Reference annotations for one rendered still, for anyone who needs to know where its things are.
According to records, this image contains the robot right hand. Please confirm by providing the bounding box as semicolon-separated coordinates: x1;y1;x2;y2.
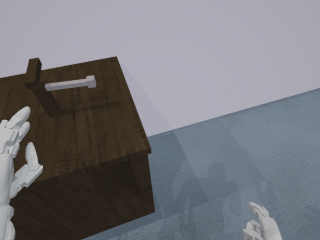
243;202;282;240

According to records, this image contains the counter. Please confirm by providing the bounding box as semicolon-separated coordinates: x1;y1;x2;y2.
0;56;155;240

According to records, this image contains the robot left hand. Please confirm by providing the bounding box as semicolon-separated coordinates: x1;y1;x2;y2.
0;106;43;205

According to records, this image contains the tap lever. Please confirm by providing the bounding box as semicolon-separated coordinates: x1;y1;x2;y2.
45;75;96;91

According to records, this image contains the robot left forearm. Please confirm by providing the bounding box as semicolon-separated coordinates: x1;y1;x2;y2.
0;205;16;240

